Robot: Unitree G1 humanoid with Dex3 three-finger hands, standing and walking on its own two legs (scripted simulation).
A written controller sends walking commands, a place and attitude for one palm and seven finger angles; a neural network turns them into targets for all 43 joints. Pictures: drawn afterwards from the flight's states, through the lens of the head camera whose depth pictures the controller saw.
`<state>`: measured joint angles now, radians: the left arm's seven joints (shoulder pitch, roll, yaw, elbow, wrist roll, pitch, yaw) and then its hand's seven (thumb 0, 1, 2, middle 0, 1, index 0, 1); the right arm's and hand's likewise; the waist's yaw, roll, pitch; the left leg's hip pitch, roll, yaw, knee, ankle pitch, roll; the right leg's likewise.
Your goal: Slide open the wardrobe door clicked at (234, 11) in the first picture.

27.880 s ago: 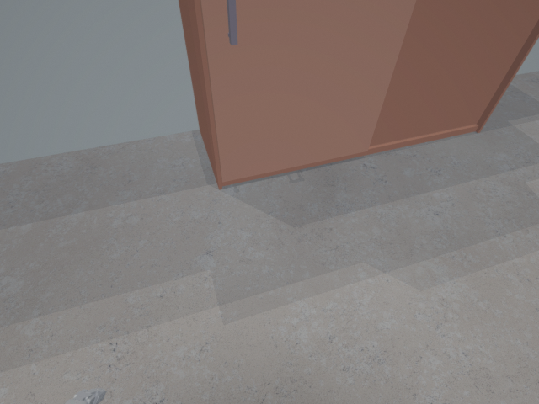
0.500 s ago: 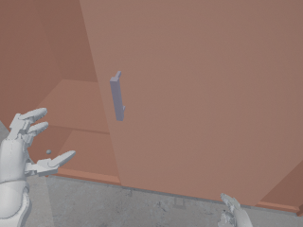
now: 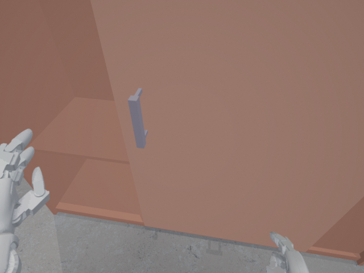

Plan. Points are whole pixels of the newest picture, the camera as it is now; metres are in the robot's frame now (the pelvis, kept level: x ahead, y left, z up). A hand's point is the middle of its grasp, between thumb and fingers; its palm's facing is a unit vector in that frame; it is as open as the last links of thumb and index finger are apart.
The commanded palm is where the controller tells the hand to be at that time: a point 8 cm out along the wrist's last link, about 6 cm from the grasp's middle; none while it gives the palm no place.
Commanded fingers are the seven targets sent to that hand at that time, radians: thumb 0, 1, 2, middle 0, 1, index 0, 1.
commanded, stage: draw the hand back to the body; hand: left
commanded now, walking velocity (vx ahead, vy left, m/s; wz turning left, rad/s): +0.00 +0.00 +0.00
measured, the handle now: (140, 119) +0.50 +0.20 +0.07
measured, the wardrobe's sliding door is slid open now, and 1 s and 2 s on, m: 0.55 0.55 0.55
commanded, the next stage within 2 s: step back with the hand held close in 0.16 s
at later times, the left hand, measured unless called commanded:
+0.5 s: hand (64, 184) +0.20 +0.25 +0.15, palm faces +0.41 -0.81 -0.41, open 7.4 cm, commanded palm +0.15 +0.28 +0.17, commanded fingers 0.00 0.90 0.90 -0.20 -0.30 -0.20 -0.30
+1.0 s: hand (7, 213) +0.14 +0.31 +0.15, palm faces +0.45 -0.77 -0.46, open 7.4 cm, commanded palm +0.08 +0.34 +0.17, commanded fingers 0.00 0.90 0.90 -0.20 -0.30 -0.20 -0.30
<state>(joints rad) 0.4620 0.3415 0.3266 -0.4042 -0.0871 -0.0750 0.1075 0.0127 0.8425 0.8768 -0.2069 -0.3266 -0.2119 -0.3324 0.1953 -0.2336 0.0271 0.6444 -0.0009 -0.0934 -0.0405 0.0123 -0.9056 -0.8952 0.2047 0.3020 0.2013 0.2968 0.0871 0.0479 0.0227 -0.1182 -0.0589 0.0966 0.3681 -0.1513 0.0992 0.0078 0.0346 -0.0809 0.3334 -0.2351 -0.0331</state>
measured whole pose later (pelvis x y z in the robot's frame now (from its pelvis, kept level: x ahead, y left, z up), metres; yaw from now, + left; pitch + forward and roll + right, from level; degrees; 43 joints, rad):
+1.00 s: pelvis -0.05 +0.03 -0.01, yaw +2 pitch +0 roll -3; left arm 0.53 0.41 0.43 -0.50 -0.03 -0.18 0.12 0.02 0.89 0.90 -0.21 -0.30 -0.21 -0.30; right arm 0.23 -0.23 0.01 0.55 0.01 -0.04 -0.07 0.01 -0.90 -0.90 0.21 0.30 0.20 0.30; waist 0.03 0.01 0.02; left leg -0.38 -0.08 0.10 0.48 -0.12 0.14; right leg -0.28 0.05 -0.01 0.51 -0.26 -0.01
